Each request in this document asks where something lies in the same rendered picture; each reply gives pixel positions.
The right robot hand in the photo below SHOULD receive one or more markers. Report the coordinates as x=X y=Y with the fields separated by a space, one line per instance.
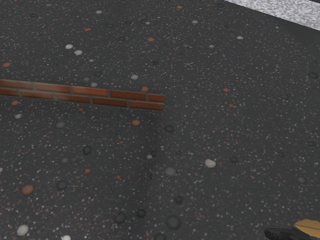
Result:
x=286 y=234

